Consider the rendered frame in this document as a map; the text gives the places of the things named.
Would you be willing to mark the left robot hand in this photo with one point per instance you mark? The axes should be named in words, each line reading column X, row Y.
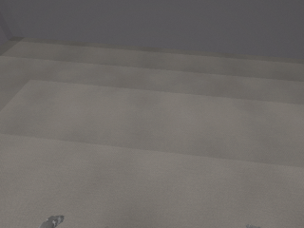
column 52, row 222

